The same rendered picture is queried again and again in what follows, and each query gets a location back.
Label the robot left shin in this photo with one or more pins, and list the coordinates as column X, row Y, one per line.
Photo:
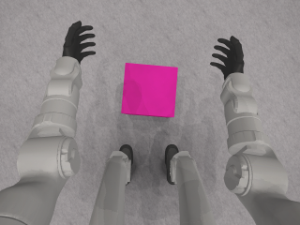
column 116, row 154

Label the left robot forearm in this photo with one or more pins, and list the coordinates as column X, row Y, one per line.
column 59, row 106

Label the right robot upper arm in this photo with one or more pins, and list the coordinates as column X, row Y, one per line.
column 260, row 183

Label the robot left hand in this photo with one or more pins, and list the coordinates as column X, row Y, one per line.
column 72, row 47

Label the carton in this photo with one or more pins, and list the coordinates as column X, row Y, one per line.
column 149, row 90

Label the robot right hand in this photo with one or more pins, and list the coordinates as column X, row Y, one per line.
column 234, row 62

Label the right robot thigh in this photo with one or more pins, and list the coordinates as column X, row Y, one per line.
column 194, row 206

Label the left robot upper arm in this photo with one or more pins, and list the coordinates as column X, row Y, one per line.
column 45, row 164

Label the right robot forearm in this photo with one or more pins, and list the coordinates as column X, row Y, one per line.
column 243, row 120

